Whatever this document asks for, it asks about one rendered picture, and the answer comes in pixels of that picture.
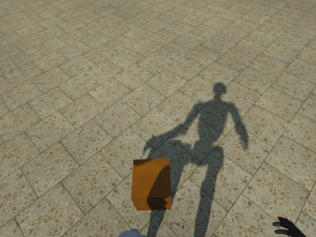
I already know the right robot hand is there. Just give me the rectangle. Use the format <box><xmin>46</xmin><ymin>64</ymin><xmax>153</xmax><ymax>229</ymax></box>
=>
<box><xmin>272</xmin><ymin>216</ymin><xmax>306</xmax><ymax>237</ymax></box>

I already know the carton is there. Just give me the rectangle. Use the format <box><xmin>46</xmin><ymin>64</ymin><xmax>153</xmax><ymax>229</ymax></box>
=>
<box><xmin>130</xmin><ymin>158</ymin><xmax>172</xmax><ymax>211</ymax></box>

